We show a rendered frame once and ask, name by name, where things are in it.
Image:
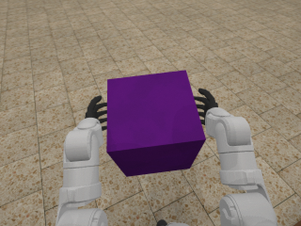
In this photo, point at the carton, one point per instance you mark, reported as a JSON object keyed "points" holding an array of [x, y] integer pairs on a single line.
{"points": [[152, 124]]}

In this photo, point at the right robot hand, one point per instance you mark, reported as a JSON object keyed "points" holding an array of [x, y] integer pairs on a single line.
{"points": [[209, 102]]}

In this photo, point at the robot left upper arm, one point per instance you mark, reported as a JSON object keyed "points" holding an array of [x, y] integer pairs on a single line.
{"points": [[83, 217]]}

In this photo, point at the robot right upper arm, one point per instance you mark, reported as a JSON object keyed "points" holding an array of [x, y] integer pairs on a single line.
{"points": [[246, 209]]}

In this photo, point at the robot left forearm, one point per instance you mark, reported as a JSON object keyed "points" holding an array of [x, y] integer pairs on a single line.
{"points": [[81, 158]]}

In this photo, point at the robot right forearm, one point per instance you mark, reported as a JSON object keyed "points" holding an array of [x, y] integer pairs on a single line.
{"points": [[236, 152]]}

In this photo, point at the left robot hand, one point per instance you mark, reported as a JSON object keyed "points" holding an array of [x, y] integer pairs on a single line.
{"points": [[92, 109]]}

